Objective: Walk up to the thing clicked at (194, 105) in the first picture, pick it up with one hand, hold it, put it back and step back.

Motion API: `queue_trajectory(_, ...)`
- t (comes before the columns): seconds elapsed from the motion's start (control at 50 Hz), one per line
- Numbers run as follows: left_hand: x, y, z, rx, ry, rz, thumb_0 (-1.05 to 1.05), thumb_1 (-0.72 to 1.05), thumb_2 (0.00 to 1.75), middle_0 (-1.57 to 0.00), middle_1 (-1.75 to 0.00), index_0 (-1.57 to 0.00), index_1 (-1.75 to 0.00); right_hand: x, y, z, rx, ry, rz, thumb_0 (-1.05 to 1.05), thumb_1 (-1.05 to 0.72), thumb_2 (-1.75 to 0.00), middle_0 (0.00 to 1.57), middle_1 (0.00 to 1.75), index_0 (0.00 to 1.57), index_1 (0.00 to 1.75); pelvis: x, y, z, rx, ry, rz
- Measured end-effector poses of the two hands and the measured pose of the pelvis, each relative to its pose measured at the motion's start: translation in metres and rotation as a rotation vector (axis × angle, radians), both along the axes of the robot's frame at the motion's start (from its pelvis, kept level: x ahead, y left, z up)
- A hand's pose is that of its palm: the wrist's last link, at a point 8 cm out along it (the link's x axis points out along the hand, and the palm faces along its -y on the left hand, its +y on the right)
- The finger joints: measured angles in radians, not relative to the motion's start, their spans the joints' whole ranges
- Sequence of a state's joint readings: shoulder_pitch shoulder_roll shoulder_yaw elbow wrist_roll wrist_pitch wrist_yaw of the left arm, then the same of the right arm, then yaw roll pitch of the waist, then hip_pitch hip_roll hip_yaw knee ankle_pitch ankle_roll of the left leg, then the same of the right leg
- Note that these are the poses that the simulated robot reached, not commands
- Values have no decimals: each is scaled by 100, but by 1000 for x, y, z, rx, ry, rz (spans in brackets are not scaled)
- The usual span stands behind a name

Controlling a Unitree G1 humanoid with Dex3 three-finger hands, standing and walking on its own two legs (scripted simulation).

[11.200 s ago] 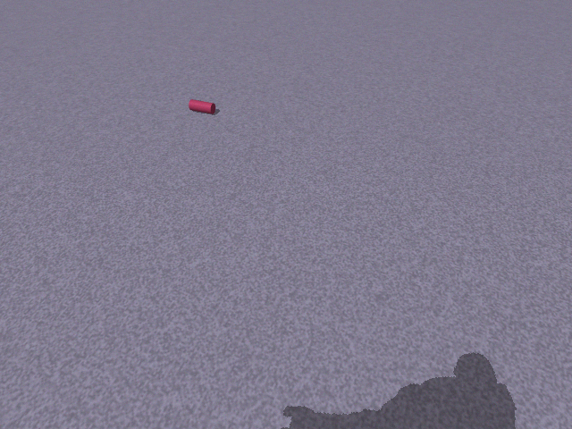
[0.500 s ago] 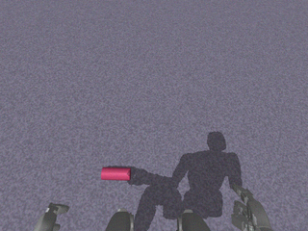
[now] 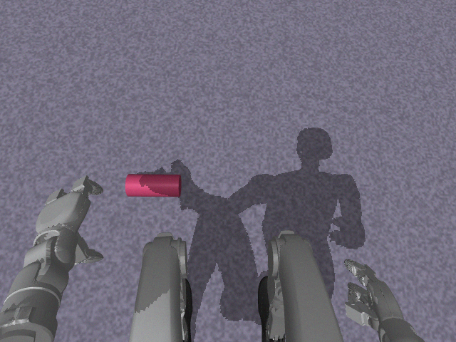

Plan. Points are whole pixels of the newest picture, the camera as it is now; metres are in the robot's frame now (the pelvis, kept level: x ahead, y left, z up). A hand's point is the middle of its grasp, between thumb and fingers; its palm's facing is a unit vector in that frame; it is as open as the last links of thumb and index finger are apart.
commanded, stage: rise first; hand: left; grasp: from above
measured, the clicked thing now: (154, 185) +0.49 +0.22 -0.45
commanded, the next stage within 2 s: none
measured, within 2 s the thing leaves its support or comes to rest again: neither
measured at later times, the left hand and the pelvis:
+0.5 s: hand (111, 204) +0.39 +0.28 -0.26, palm faces -0.49 -0.11 -0.86, open 14.1 cm; pelvis -0.02 +0.00 -0.10, yaw -3 degrees
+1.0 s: hand (122, 196) +0.42 +0.27 -0.30, palm faces -0.47 +0.00 -0.88, open 14.1 cm; pelvis -0.02 +0.01 -0.14, yaw -4 degrees
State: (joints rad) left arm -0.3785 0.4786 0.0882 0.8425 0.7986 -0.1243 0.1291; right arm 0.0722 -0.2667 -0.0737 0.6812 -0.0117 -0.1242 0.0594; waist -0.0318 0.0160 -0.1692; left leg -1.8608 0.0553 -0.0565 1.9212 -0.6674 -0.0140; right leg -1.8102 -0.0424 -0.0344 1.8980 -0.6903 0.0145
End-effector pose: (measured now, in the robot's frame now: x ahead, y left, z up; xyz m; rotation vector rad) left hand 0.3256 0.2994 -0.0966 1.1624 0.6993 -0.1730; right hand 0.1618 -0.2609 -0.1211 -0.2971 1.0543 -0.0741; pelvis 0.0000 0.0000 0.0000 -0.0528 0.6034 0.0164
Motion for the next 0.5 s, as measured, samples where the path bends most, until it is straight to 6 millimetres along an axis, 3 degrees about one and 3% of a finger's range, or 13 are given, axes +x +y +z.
queue_trajectory(0.12,21,-7,-38,46,-24,-121,0,-53,102,-8,-105,-8,-105,-54,-5,-42,-14,138,-45,1,-89,-90,21,29,20,30,-13,0,-37,-11,3,-9)
queue_trajectory(0.26,41,-13,-68,102,-63,-221,0,-51,103,-6,-105,-7,-105,-101,-10,-66,-44,249,-98,1,-88,-90,21,29,20,30,-22,2,-68,-25,-7,-17)
queue_trajectory(0.38,56,-14,-86,147,-71,-277,0,-52,103,-6,-103,-7,-103,-120,-13,-76,-68,288,-117,1,-88,-90,21,29,20,30,-25,4,-85,-34,-10,-20)
queue_trajectory(0.5,70,-17,-102,172,-75,-322,0,-53,104,-6,-101,-7,-100,-124,-15,-84,-84,305,-107,1,-90,-90,21,29,20,30,-24,5,-98,-39,-11,-23)
